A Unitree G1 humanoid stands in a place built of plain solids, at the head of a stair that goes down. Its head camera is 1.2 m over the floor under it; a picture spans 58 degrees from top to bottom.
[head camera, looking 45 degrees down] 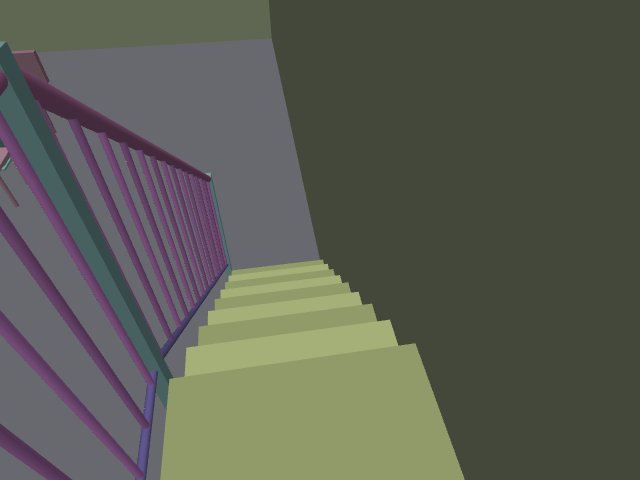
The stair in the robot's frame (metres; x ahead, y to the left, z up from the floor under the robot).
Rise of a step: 0.19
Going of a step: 0.22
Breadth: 0.76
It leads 9 degrees to the left of straight ahead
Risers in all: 9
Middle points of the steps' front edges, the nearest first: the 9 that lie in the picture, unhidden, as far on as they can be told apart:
0.68 0.07 0.00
0.89 0.11 -0.18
1.11 0.14 -0.37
1.32 0.18 -0.55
1.54 0.21 -0.74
1.75 0.25 -0.93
1.97 0.28 -1.11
2.18 0.32 -1.30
2.39 0.35 -1.48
